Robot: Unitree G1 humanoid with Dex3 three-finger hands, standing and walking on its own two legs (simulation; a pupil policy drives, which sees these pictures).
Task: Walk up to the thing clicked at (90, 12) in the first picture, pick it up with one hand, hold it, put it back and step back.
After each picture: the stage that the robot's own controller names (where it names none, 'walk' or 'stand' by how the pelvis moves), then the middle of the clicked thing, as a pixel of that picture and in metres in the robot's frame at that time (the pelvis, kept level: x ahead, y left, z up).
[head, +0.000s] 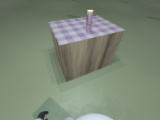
stand; (89, 22) +1.09 +0.08 +0.13
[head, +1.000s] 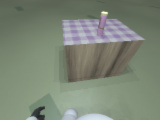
rise first; (101, 25) +0.99 -0.02 +0.14
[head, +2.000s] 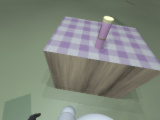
rise first; (102, 34) +0.66 -0.01 +0.17
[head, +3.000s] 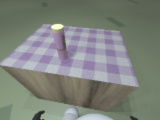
stand; (60, 44) +0.48 +0.26 +0.17
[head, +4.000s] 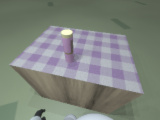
stand; (68, 48) +0.49 +0.20 +0.13
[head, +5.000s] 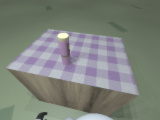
stand; (65, 51) +0.48 +0.22 +0.13
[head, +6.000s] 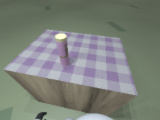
stand; (63, 51) +0.47 +0.23 +0.13
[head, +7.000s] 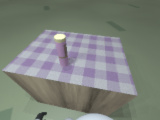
stand; (62, 52) +0.46 +0.23 +0.13
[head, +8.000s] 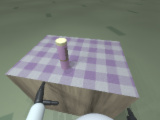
rise first; (63, 55) +0.44 +0.24 +0.13
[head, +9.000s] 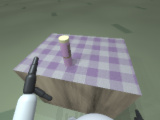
go down; (66, 52) +0.47 +0.24 +0.13
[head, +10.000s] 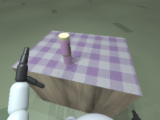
go down; (66, 50) +0.47 +0.23 +0.14
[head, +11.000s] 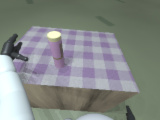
go down; (57, 52) +0.43 +0.22 +0.15
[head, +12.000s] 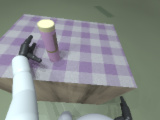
close in; (51, 44) +0.45 +0.23 +0.16
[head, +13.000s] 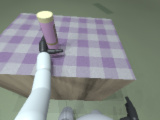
close; (51, 37) +0.49 +0.23 +0.19
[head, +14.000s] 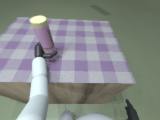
lift; (46, 41) +0.46 +0.24 +0.19
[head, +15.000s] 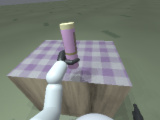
lift; (70, 47) +0.37 +0.13 +0.29
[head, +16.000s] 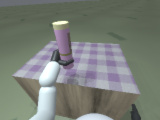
hold; (65, 48) +0.33 +0.16 +0.31
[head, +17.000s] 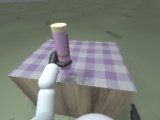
hold; (63, 49) +0.34 +0.17 +0.29
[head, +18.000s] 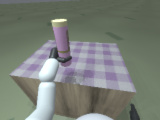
crouch; (63, 45) +0.36 +0.18 +0.31
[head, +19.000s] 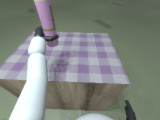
lower; (48, 23) +0.49 +0.23 +0.33
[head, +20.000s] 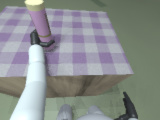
lower; (43, 29) +0.53 +0.24 +0.20
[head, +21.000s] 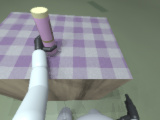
lower; (46, 34) +0.51 +0.23 +0.19
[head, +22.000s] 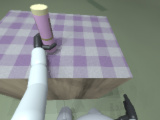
lower; (46, 32) +0.52 +0.24 +0.19
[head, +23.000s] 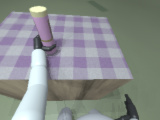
lower; (45, 34) +0.51 +0.24 +0.19
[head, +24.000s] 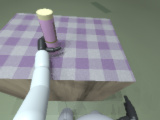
open; (50, 35) +0.50 +0.23 +0.19
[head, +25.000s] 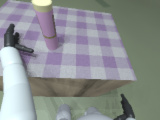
sink last; (48, 29) +0.50 +0.22 +0.19
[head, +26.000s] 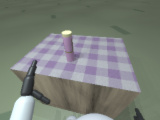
sink last; (68, 47) +0.52 +0.23 +0.16
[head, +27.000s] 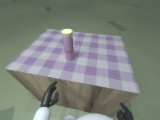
stand; (68, 46) +0.51 +0.22 +0.14
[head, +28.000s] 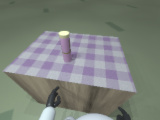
stand; (66, 48) +0.51 +0.23 +0.13
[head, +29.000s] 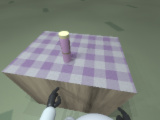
stand; (65, 48) +0.50 +0.23 +0.13
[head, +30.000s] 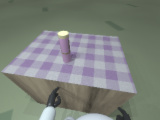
stand; (65, 48) +0.50 +0.23 +0.13
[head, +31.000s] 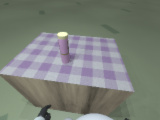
stand; (64, 49) +0.51 +0.22 +0.14
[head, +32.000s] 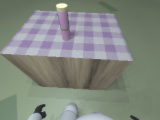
walk; (64, 24) +0.65 +0.24 +0.16
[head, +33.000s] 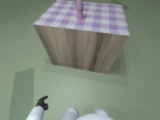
walk; (79, 6) +1.00 +0.20 +0.16
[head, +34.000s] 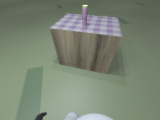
stand; (84, 16) +1.23 +0.20 +0.15
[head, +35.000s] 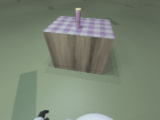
stand; (78, 19) +1.21 +0.23 +0.13
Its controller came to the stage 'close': yes
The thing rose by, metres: 0.21
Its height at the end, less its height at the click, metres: +0.00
